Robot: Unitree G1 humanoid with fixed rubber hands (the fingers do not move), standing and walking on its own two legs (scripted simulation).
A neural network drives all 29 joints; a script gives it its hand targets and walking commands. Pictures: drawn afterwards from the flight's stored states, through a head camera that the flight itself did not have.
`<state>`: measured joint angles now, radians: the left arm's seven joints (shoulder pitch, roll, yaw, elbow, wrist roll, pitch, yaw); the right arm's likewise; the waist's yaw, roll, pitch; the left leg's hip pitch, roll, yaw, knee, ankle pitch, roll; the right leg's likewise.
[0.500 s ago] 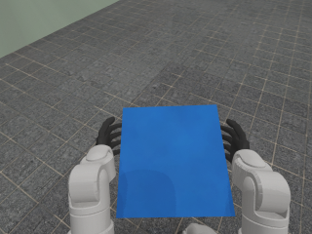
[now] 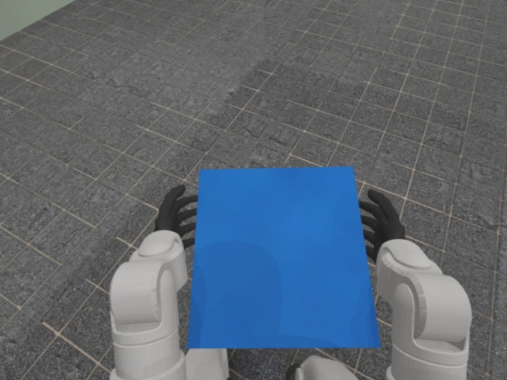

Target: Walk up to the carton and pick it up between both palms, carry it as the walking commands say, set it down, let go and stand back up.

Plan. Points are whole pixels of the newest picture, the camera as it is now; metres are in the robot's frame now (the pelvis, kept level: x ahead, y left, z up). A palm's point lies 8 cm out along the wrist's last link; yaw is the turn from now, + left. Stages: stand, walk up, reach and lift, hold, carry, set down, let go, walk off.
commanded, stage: carry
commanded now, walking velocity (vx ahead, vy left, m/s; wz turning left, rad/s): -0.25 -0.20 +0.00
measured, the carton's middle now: (275, 265) +0.27 +0.00 +0.01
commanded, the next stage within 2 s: none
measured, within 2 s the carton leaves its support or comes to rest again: neither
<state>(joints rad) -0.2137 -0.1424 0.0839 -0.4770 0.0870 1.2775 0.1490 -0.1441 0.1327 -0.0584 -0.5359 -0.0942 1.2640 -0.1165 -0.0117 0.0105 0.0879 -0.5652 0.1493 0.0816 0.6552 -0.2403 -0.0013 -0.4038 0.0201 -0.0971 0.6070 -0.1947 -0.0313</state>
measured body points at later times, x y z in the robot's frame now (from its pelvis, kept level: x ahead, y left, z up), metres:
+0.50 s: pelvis -0.15 -0.06 +0.01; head -0.13 -0.03 +0.46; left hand +0.13 +0.10 +0.10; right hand +0.13 -0.19 +0.12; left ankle -0.13 +0.06 -0.72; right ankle -0.13 -0.17 -0.66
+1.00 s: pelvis -0.31 -0.15 +0.00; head -0.28 -0.13 +0.45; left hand -0.03 +0.01 +0.09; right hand -0.03 -0.28 +0.10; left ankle -0.35 -0.05 -0.72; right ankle -0.15 -0.19 -0.71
